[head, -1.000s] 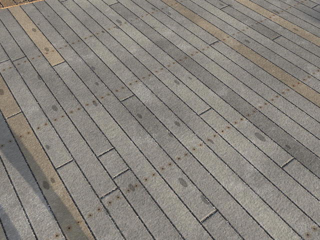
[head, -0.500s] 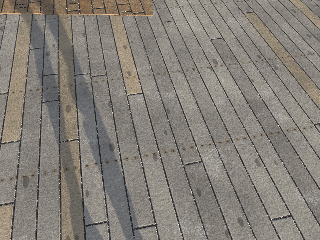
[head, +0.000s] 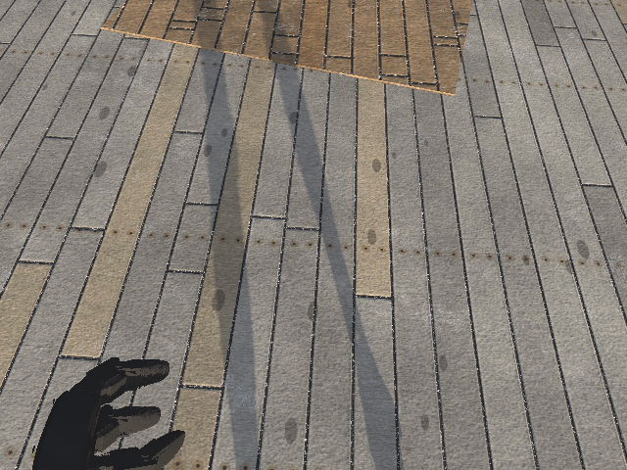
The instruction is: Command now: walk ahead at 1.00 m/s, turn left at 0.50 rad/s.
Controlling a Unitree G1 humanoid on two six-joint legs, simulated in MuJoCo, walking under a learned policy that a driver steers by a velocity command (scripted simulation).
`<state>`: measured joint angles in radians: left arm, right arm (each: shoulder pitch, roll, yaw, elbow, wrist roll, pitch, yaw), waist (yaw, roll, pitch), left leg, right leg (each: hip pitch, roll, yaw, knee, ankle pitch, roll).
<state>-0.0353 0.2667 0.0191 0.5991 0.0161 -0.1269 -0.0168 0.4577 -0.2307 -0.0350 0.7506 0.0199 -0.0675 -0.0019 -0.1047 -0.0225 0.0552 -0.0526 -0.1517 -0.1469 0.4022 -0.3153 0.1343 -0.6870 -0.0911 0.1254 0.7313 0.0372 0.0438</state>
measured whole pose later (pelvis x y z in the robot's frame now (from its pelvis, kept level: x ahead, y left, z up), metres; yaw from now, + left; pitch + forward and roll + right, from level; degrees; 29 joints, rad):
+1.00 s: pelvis +0.88 -0.22 -0.02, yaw -34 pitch +0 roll +4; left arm 0.02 0.35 0.05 0.59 0.02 -0.05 -0.04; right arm 0.37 -0.35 -0.08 0.86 0.02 -0.09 0.00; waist -0.10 -0.02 0.08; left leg 0.00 0.02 0.11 0.58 -0.47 -0.04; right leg -0.54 0.01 0.03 0.57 0.01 -0.08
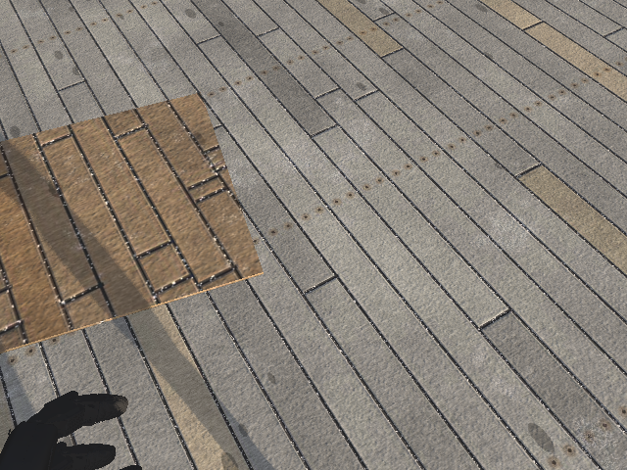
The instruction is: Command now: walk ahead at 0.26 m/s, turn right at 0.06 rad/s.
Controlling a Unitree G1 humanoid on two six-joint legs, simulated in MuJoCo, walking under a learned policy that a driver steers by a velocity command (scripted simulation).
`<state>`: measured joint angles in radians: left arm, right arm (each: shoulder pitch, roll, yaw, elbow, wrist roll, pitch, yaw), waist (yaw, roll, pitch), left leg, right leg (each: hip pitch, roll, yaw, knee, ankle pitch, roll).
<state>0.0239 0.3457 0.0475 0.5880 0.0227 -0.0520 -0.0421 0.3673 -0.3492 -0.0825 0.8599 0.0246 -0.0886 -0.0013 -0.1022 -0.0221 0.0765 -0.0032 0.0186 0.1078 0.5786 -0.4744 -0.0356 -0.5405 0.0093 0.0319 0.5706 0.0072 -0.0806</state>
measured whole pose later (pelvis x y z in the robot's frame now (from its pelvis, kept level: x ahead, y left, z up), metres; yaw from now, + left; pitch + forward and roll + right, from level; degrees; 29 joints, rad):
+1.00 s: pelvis +0.47 +0.30 -0.02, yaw +30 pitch +2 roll -3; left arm -0.08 0.25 0.05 0.63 -0.06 -0.10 -0.09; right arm 0.52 -0.25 -0.04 0.88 -0.04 -0.06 -0.04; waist -0.06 0.01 0.04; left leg 0.32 -0.01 0.03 0.31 -0.50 0.05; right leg -0.60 0.09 -0.15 0.51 0.07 -0.13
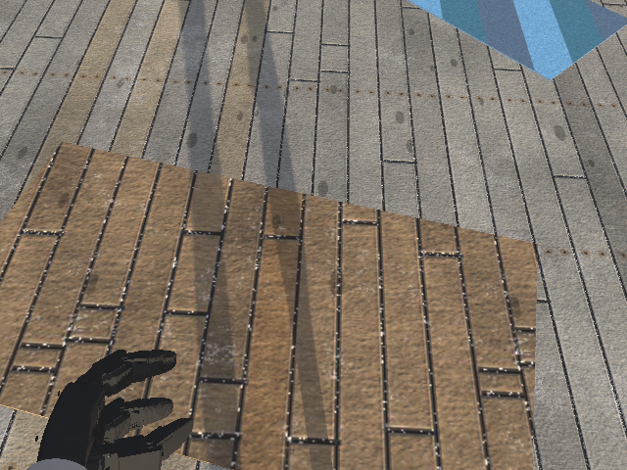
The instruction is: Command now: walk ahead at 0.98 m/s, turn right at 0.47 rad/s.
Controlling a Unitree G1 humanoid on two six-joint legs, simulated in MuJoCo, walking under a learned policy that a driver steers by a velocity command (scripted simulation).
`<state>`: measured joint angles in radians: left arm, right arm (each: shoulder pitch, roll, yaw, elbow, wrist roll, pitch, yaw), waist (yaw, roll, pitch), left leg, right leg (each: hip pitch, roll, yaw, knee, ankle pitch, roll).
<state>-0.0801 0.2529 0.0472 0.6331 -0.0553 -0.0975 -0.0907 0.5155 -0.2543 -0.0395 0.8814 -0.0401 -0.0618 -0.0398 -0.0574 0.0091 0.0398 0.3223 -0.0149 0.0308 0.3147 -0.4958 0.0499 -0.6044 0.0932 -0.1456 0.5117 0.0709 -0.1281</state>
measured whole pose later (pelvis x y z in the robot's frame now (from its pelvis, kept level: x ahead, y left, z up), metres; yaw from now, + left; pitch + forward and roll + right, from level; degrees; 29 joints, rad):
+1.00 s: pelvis +0.80 -0.23 +0.01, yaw -50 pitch +0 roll +0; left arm 0.12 0.29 0.03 0.64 0.00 -0.04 -0.05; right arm 0.24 -0.30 -0.02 0.76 0.02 -0.10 -0.01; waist -0.02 0.00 0.11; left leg -0.31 0.04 -0.05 1.36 -0.48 -0.05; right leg -0.50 0.10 -0.06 0.63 -0.14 -0.13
